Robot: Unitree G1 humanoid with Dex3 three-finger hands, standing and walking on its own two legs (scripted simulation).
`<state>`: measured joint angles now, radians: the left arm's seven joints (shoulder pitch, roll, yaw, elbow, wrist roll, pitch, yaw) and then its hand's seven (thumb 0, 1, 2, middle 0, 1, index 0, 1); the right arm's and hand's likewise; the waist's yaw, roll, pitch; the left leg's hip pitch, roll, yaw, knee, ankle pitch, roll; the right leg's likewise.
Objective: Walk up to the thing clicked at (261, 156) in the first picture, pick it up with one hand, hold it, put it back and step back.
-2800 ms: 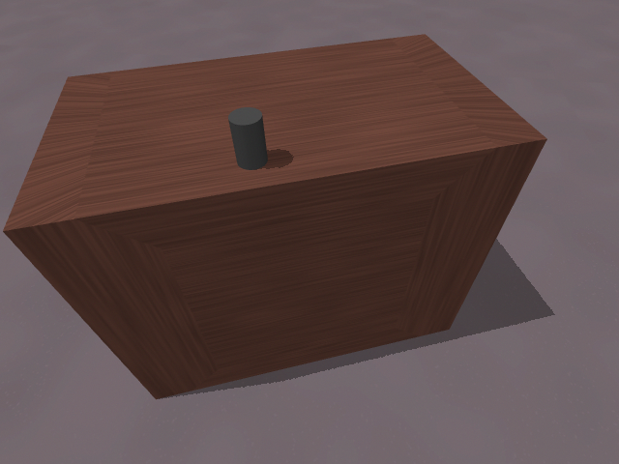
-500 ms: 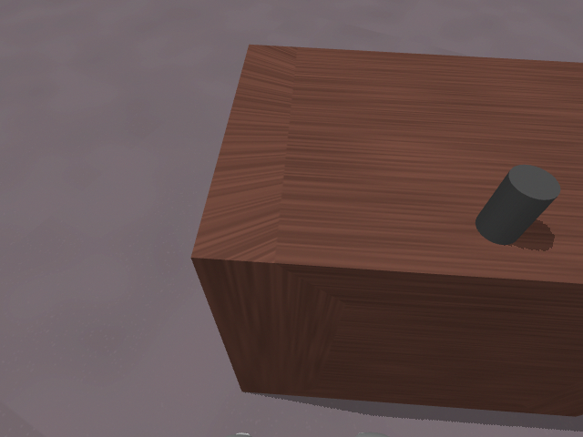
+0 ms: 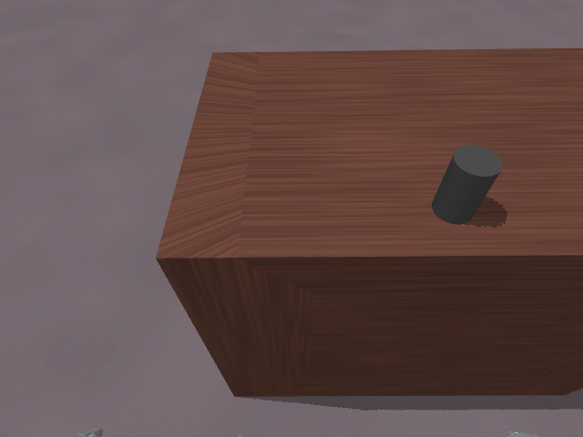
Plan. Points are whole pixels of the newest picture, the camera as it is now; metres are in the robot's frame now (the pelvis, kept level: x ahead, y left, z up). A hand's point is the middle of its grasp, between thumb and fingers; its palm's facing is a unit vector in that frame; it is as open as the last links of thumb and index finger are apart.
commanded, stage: walk up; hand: right
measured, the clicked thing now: (464, 186) +0.43 -0.23 +0.10
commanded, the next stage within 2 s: stand in 1.54 s
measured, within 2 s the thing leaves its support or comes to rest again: neither
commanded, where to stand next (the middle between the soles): +0.04 -0.01 m, yaw -2 degrees
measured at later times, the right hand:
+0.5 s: hand out of the picture +0.04 -0.27 -0.13, palm faces -0.03 +0.92 -0.40, open 7.4 cm
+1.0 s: hand out of the picture +0.10 -0.25 -0.12, palm faces -0.03 +0.92 -0.38, open 7.4 cm
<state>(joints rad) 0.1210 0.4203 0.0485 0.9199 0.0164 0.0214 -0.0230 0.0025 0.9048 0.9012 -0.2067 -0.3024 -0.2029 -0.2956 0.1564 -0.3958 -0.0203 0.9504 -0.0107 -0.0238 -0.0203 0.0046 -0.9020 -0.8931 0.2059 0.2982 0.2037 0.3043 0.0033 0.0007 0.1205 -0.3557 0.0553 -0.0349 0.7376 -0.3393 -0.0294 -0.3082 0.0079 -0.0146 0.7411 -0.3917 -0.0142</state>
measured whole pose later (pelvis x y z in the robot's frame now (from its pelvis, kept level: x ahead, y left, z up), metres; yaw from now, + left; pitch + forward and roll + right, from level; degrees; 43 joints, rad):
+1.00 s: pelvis +0.00 +0.01 +0.03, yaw +0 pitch -2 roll +0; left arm 0.10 0.37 0.03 1.05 0.01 0.03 -0.04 0.00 0.91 0.90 -0.21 -0.30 -0.20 -0.30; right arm 0.08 -0.36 0.00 1.07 -0.01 -0.03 -0.01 0.00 -0.90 -0.89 0.20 0.30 0.20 0.30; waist 0.02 -0.01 0.07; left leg -0.22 0.02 -0.04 0.45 -0.20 -0.02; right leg -0.18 0.01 0.00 0.44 -0.22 0.00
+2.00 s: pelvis +0.01 +0.01 +0.03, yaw +0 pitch -3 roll +0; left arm 0.10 0.35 0.00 1.13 0.01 -0.02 -0.01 0.00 0.91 0.90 -0.21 -0.30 -0.20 -0.30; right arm 0.10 -0.35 0.01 1.14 -0.01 -0.01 0.01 0.00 -0.90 -0.89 0.20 0.30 0.20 0.30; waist 0.00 0.01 0.05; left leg -0.13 0.02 -0.04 0.33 -0.15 -0.02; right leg -0.10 0.00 0.00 0.33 -0.18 0.00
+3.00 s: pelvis +0.01 +0.01 +0.04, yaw +0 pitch -2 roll +0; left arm 0.13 0.36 0.00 1.13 0.01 -0.01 -0.01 0.00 0.90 0.90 -0.21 -0.30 -0.20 -0.30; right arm 0.11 -0.35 0.01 1.14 -0.01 -0.01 0.01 0.00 -0.90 -0.89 0.20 0.30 0.20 0.30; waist 0.00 0.01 0.06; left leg -0.13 0.01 -0.04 0.33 -0.16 -0.02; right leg -0.10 0.00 -0.01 0.32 -0.18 0.00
